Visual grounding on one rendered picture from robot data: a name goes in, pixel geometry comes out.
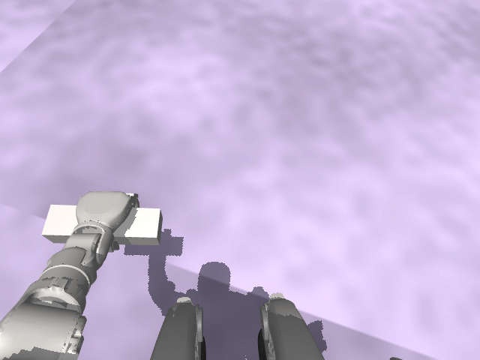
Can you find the carton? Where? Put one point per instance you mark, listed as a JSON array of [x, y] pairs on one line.
[[141, 227]]

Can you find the left robot hand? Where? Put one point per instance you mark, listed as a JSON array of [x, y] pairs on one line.
[[110, 208]]

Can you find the left robot arm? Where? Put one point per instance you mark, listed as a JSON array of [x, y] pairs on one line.
[[47, 322]]

